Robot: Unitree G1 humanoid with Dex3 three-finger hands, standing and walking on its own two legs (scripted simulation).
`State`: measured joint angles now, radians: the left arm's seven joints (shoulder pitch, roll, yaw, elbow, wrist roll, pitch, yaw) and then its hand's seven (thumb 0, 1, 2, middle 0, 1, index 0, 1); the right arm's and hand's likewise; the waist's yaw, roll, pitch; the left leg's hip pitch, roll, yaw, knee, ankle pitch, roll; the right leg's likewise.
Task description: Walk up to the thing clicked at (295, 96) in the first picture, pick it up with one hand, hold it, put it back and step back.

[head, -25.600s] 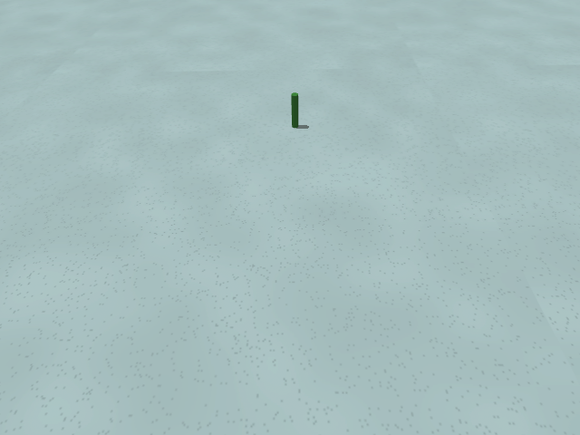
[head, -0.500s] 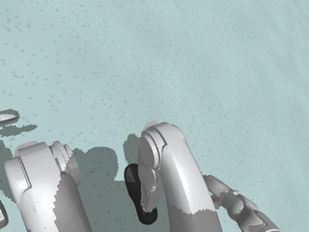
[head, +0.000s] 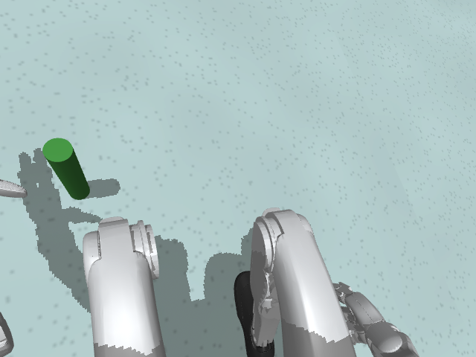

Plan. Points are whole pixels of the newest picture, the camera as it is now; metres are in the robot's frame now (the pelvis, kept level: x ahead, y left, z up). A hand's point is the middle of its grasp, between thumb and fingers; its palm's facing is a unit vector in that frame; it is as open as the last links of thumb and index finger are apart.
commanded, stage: home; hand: left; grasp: from the side
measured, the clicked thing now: (70, 173) +0.43 +0.29 -0.21
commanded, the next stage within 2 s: none
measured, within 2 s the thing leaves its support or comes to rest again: neither
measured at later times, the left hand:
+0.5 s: hand out of the picture +0.29 +0.34 +0.07, palm faces +0.28 -0.83 -0.48, open 17.3 cm
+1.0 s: hand out of the picture +0.24 +0.25 +0.28, palm faces +0.34 -0.87 -0.35, open 17.4 cm
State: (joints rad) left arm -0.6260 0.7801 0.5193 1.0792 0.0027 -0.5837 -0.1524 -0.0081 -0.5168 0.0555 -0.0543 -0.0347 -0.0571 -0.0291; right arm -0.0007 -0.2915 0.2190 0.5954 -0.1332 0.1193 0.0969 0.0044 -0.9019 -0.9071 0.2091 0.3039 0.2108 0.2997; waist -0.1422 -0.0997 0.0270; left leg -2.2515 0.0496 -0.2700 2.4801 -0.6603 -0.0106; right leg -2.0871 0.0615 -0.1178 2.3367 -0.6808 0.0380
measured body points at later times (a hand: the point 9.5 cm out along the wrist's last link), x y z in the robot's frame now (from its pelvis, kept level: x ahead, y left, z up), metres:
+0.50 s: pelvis +0.02 -0.02 +0.16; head +0.20 +0.04 +0.57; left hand +0.27 +0.38 +0.10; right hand +0.22 -0.25 +0.03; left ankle +0.09 +0.13 -0.29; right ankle +0.12 -0.14 -0.29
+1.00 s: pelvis +0.08 -0.01 +0.36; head +0.14 +0.02 +0.81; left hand +0.22 +0.29 +0.30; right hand +0.29 -0.22 +0.28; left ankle +0.08 +0.13 -0.29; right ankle +0.12 -0.14 -0.29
